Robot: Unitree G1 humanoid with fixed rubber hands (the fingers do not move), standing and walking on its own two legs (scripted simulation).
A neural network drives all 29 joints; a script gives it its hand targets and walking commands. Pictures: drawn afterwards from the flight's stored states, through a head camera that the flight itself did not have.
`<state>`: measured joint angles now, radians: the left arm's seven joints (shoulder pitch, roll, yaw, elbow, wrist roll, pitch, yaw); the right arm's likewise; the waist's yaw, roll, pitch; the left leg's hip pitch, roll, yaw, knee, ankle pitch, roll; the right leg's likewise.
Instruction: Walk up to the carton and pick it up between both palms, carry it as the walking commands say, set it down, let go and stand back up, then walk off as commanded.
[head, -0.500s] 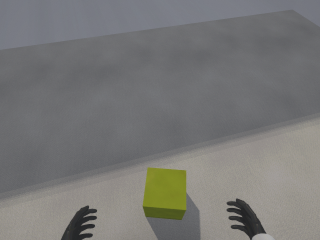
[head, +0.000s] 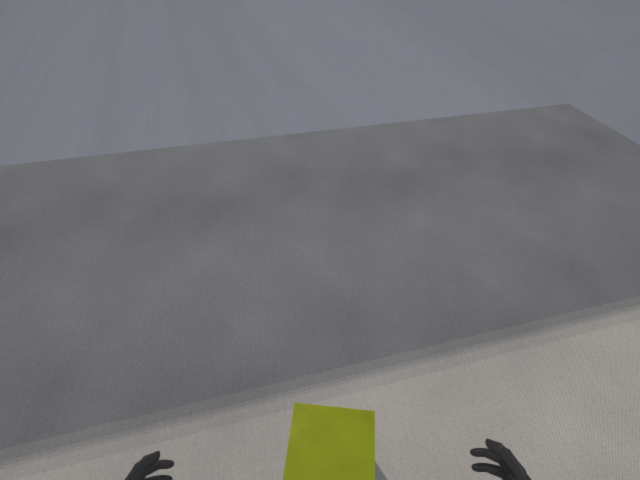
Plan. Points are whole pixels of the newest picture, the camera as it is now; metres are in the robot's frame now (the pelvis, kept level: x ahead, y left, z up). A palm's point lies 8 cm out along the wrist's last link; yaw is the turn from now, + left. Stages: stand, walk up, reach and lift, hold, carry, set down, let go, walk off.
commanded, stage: stand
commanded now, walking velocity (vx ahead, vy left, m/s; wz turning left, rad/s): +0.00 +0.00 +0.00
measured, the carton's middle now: (329, 464) +0.37 -0.03 -0.64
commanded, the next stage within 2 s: walk off in 1.68 s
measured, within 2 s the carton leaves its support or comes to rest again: neither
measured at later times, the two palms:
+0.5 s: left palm out of the picture +0.03 +0.28 -0.09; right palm out of the picture +0.01 -0.29 -0.10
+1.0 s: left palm out of the picture -0.02 +0.29 -0.11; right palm out of the picture -0.05 -0.29 -0.11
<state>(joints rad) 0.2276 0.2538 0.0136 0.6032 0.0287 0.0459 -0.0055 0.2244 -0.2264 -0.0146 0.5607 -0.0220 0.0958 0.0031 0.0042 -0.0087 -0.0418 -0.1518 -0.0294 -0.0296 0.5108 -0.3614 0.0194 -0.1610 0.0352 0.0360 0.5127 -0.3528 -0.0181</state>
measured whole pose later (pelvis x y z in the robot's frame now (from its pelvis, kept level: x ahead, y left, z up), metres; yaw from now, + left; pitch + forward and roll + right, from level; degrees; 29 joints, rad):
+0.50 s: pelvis -0.06 -0.01 +0.00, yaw -1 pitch -2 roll +1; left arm 0.31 0.32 0.02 0.82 0.04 -0.04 -0.01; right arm 0.34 -0.31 -0.04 0.82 -0.05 -0.04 0.01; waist 0.00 0.00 -0.14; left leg -0.18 -0.03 0.00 0.47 -0.26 0.01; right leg -0.21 0.03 0.03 0.51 -0.26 -0.03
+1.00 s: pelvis -0.08 +0.00 +0.00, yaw -1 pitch -3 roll +1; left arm 0.29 0.34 0.01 0.98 0.02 -0.03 -0.01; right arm 0.33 -0.34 0.00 0.98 -0.02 -0.05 0.00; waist 0.01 -0.02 -0.09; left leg -0.20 -0.03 0.00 0.49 -0.24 0.02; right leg -0.23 0.03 0.05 0.51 -0.24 -0.01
